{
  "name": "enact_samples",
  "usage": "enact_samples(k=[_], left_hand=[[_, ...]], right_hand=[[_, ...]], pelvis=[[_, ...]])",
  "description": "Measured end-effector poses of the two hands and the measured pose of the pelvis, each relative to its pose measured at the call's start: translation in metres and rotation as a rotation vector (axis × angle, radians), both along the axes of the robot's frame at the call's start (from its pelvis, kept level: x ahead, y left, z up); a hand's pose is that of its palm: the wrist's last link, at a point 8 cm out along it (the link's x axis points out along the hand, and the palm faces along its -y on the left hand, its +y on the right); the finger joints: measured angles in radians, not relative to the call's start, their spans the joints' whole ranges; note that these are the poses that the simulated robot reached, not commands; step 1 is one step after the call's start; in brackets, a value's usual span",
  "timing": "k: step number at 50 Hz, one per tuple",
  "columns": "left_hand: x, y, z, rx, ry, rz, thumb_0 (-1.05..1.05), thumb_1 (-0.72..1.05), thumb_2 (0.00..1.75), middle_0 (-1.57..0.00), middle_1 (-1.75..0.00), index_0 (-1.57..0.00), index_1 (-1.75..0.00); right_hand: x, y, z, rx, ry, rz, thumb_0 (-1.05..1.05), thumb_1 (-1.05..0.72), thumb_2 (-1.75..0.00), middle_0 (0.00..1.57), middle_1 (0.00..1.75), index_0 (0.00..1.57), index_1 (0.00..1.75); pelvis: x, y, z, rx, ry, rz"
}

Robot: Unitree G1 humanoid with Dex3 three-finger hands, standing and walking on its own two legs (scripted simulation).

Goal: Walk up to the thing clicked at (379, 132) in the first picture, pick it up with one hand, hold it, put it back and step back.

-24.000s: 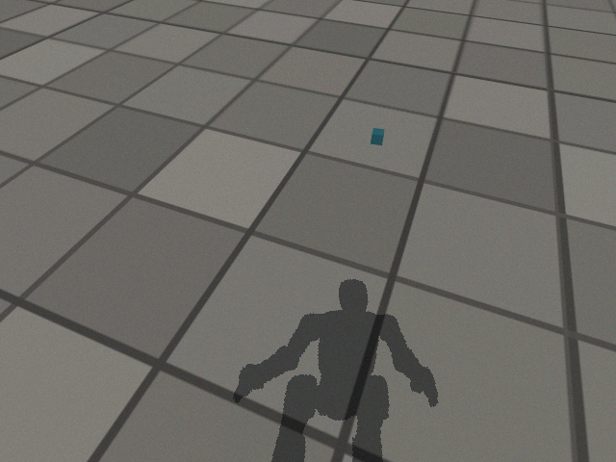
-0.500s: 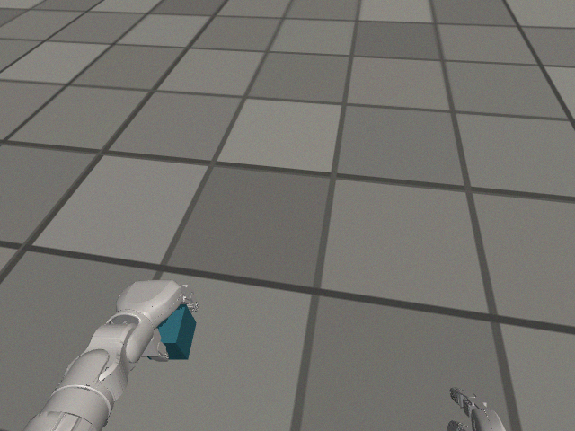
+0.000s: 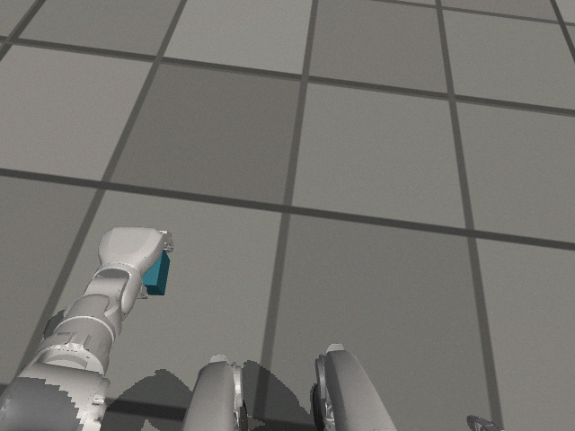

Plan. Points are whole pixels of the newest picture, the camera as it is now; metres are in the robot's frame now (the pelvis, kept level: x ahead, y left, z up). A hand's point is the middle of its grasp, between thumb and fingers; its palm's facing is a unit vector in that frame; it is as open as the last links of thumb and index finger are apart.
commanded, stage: crouch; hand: left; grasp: from above
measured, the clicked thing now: (144, 271) +0.39 +0.23 -0.15
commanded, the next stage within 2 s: lower in 1.32 s
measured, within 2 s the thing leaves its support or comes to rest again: neither
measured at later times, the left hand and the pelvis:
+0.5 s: hand (171, 279) +0.43 +0.23 -0.33, palm faces -0.45 +0.03 -0.89, open 9.3 cm; pelvis -0.03 +0.00 -0.18, yaw -2 degrees
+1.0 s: hand (179, 280) +0.45 +0.23 -0.42, palm faces -0.47 +0.02 -0.88, open 9.3 cm; pelvis -0.04 +0.00 -0.25, yaw -4 degrees
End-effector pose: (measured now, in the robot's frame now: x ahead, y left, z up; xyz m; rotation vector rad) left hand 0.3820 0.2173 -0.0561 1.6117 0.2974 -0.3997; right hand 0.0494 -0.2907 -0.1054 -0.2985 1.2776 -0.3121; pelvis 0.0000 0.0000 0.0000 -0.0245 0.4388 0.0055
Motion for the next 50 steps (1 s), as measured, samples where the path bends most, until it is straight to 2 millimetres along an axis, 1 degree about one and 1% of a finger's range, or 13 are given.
enact_samples(k=[3, 6, 11, 18, 24, 29, 35, 44, 50], left_hand=[[0.011, 0.0, -0.029, 0.0, -0.015, 0.011, -0.02, 0.11, 0.35, -0.82, -0.35, -0.83, -0.34], [0.019, 0.001, -0.058, 0.007, -0.009, 0.024, -0.02, 0.11, 0.35, -0.82, -0.35, -0.83, -0.34], [0.028, 0.004, -0.105, -0.001, 0.022, 0.038, -0.02, 0.11, 0.35, -0.82, -0.35, -0.83, -0.34], [0.039, 0.006, -0.168, -0.028, 0.038, 0.023, -0.02, 0.11, 0.36, -0.82, -0.35, -0.83, -0.34], [0.05, 0.008, -0.213, -0.041, 0.028, 0.02, -0.02, 0.1, 0.36, -0.82, -0.35, -0.84, -0.33], [0.061, 0.01, -0.24, -0.042, 0.022, 0.036, -0.02, 0.1, 0.36, -0.83, -0.35, -0.84, -0.33], [0.069, 0.011, -0.263, -0.045, 0.032, 0.044, -0.02, 0.1, 0.36, -0.83, -0.35, -0.84, -0.33], [0.076, 0.012, -0.288, -0.049, 0.046, 0.037, -0.02, 0.1, 0.36, -0.83, -0.35, -0.84, -0.33], [0.078, 0.011, -0.306, -0.048, 0.055, 0.034, -0.02, 0.11, 0.36, -0.82, -0.35, -0.83, -0.33]], right_hand=[[-0.019, 0.003, -0.028, -0.004, 0.035, -0.02, 0.0, -0.91, -0.9, 0.2, 0.3, 0.2, 0.3], [-0.034, 0.008, -0.055, 0.001, 0.063, -0.029, 0.0, -0.91, -0.9, 0.2, 0.3, 0.2, 0.3], [-0.049, 0.018, -0.097, 0.027, 0.091, -0.021, 0.0, -0.91, -0.9, 0.21, 0.3, 0.2, 0.3], [-0.054, 0.026, -0.145, 0.05, 0.117, 0.019, 0.0, -0.91, -0.9, 0.21, 0.3, 0.21, 0.3], [-0.05, 0.023, -0.174, 0.049, 0.14, 0.057, 0.0, -0.91, -0.9, 0.21, 0.3, 0.21, 0.3], [-0.047, 0.02, -0.19, 0.049, 0.153, 0.08, 0.0, -0.91, -0.9, 0.21, 0.3, 0.21, 0.3], [-0.051, 0.017, -0.203, 0.056, 0.179, 0.084, 0.0, -0.92, -0.9, 0.21, 0.3, 0.2, 0.3], [-0.069, 0.014, -0.222, 0.066, 0.234, 0.079, 0.0, -0.92, -0.9, 0.21, 0.3, 0.2, 0.3], [-0.082, 0.015, -0.235, 0.069, 0.258, 0.072, 0.0, -0.92, -0.9, 0.21, 0.3, 0.2, 0.3]], pelvis=[[-0.007, 0.001, -0.028, -0.004, 0.046, -0.002], [-0.014, 0.003, -0.053, -0.008, 0.085, -0.004], [-0.023, 0.004, -0.092, -0.016, 0.137, -0.003], [-0.03, 0.004, -0.141, -0.033, 0.195, 0.002], [-0.031, 0.003, -0.174, -0.044, 0.226, 0.001], [-0.03, 0.002, -0.194, -0.052, 0.234, -0.001], [-0.029, 0.001, -0.211, -0.059, 0.237, -0.007], [-0.032, 0.0, -0.235, -0.064, 0.228, -0.014], [-0.036, 0.0, -0.251, -0.067, 0.215, -0.02]])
